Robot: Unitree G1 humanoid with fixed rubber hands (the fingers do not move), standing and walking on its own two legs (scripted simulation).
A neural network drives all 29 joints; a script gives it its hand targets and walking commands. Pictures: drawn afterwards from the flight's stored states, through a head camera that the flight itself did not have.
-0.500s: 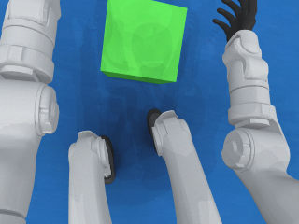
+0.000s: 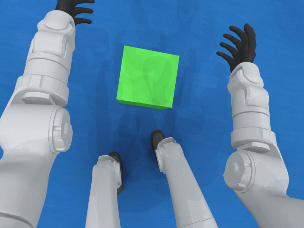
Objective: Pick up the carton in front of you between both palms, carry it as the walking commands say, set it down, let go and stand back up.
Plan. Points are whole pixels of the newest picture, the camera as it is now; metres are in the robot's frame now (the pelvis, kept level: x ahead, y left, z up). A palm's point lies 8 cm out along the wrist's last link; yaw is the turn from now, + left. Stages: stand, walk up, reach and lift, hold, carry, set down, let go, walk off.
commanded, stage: let go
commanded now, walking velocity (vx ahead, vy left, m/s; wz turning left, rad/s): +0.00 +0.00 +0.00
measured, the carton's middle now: (145, 82) +0.48 -0.11 -0.49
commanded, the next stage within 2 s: stand in 1.46 s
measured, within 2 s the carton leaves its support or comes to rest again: neither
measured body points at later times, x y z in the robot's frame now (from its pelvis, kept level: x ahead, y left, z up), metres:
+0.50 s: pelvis +0.06 -0.03 +0.12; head +0.24 -0.03 +0.53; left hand +0.42 +0.13 +0.01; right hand +0.33 -0.28 +0.02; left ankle +0.05 +0.12 -0.58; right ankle +0.11 -0.13 -0.58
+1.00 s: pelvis +0.11 +0.01 +0.16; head +0.15 +0.01 +0.61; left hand +0.30 +0.23 +0.08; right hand +0.27 -0.23 +0.08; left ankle +0.05 +0.12 -0.58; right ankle +0.11 -0.13 -0.58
